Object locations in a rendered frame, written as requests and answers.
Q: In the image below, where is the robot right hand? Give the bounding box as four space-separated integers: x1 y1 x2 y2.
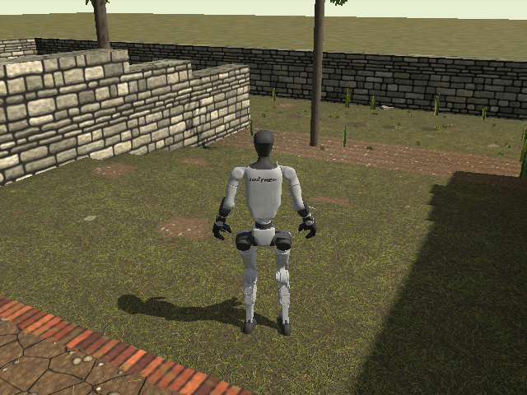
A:
298 220 317 239

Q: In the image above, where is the robot left thigh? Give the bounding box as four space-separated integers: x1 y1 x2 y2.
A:
236 230 259 285

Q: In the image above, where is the left robot upper arm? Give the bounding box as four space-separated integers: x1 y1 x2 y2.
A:
223 165 246 210

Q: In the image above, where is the robot left hand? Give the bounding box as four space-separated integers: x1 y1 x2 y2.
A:
212 222 231 240

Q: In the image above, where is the right robot upper arm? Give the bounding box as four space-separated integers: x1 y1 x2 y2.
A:
281 165 305 211

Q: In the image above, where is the right robot forearm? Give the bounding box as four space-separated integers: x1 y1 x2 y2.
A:
297 198 314 225

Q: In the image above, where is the robot left foot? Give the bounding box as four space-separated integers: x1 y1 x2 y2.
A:
243 314 259 334

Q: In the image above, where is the left robot forearm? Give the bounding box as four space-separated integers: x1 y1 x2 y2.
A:
215 197 231 226

